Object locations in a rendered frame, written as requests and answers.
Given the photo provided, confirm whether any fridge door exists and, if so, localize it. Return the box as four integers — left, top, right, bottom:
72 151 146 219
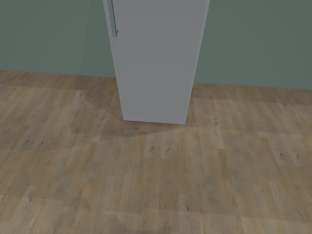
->
104 0 208 122

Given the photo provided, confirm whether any handle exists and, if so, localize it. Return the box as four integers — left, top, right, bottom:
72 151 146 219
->
107 0 118 37

